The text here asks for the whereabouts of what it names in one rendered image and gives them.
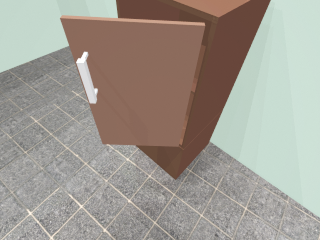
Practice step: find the handle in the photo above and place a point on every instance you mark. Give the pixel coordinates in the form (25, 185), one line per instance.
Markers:
(86, 78)

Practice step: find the cupboard door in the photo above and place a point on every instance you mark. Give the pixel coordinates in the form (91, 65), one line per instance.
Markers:
(143, 70)

